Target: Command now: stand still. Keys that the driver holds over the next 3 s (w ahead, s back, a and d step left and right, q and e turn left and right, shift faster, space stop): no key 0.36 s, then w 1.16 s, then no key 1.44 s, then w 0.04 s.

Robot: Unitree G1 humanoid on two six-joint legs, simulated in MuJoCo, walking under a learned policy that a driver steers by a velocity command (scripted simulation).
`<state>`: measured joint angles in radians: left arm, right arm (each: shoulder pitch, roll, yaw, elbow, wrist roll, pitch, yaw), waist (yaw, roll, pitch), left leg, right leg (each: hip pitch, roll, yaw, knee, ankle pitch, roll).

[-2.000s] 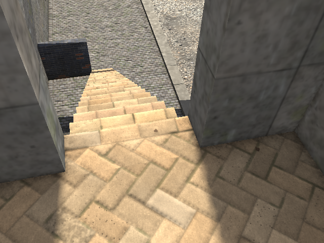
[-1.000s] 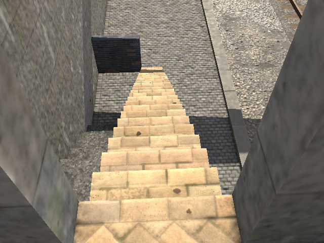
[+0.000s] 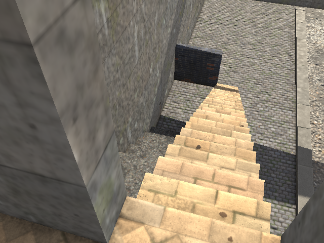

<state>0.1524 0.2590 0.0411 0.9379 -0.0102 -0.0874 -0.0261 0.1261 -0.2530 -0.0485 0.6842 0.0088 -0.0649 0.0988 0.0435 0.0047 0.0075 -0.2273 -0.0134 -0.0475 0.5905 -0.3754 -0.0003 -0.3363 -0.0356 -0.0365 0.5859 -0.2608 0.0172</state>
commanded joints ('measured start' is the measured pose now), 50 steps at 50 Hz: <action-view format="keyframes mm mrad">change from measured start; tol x32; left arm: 1 -45 117 20 -52 0 -14 4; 26 -170 75 10 -118 65 -25 36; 33 559 224 39 70 86 -69 59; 38 133 9 -41 -26 55 -47 65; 50 334 150 18 58 -51 4 33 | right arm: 1 -31 -127 -31 -70 0 -12 -5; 50 123 -61 27 128 -29 8 -115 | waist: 1 -14 10 -75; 50 -94 -71 19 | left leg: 1 15 45 -57 -108 233 38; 18 16 31 -46 -141 245 41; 23 146 254 -366 -376 -385 260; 28 27 250 -219 -413 -132 229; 34 -802 6 -138 647 -187 105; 50 -41 -56 199 7 302 62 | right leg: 1 48 -26 18 -76 199 -4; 19 110 -31 6 -111 143 6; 24 -299 3 5 94 -197 -64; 30 327 76 -73 -116 83 -107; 32 760 -190 389 -226 89 -326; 33 798 -349 722 -379 87 -427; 36 496 -288 431 -440 -165 -301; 50 253 -99 -12 -69 868 -160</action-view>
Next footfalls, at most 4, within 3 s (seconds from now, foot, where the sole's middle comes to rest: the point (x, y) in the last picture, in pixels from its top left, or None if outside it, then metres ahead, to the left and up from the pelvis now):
1.04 left None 0.40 0.06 -0.77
1.50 right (210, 242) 0.52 -0.14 -0.77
1.86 left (159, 221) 0.59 0.07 -0.77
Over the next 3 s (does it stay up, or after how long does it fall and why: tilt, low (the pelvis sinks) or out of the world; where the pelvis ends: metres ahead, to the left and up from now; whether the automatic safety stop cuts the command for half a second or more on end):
stays up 0.53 -0.05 0.02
